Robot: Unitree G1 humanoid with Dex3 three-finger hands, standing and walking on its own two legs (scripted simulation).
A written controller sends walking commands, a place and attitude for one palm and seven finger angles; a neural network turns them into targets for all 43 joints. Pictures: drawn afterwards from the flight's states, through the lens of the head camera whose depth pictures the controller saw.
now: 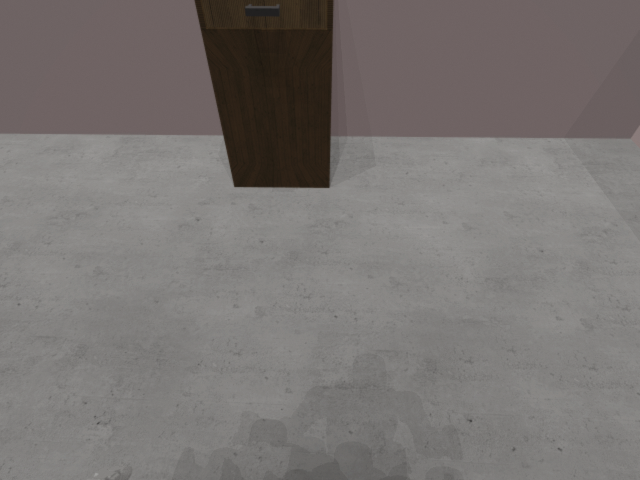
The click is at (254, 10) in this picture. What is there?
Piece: drawer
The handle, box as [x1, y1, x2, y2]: [245, 4, 279, 15]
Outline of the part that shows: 245,7 246,15 279,14 279,4 275,6 252,6 251,4 249,4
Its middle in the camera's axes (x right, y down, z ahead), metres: -0.20 -0.78 +1.30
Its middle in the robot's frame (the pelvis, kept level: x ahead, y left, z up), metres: +1.50 +0.26 +0.04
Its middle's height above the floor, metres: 0.81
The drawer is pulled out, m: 0.00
